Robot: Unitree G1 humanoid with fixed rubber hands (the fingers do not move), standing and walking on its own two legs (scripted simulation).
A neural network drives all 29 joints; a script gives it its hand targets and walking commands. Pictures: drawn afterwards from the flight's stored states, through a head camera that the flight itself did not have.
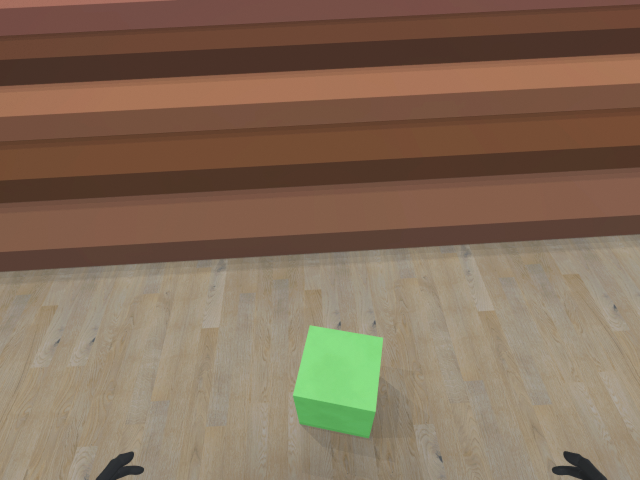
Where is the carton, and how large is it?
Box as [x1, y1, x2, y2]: [293, 325, 382, 437]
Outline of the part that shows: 310,325 293,393 299,422 302,424 368,437 375,411 382,338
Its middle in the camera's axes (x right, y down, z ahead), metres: +0.05 +0.43 +1.12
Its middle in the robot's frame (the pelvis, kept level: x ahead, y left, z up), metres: +0.47 +0.00 -0.66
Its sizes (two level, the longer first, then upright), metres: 0.210 0.200 0.250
